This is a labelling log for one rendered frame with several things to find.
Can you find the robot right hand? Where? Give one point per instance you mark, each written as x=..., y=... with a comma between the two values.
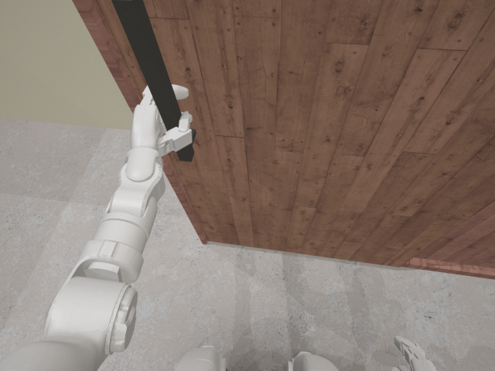
x=414, y=355

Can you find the robot thigh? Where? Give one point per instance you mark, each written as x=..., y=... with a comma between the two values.
x=201, y=359
x=309, y=362

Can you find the robot right thigh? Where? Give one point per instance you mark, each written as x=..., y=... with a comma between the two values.
x=309, y=362

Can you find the robot left thigh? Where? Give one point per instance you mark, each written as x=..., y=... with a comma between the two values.
x=201, y=359

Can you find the robot left hand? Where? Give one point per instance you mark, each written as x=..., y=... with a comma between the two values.
x=147, y=126

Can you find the handle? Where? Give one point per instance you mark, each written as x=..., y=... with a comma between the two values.
x=136, y=24

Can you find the wardrobe door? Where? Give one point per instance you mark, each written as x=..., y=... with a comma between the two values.
x=359, y=130
x=472, y=242

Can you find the left robot upper arm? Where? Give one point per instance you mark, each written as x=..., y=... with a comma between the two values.
x=92, y=318

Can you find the robot left forearm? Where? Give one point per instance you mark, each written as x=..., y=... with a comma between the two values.
x=115, y=251

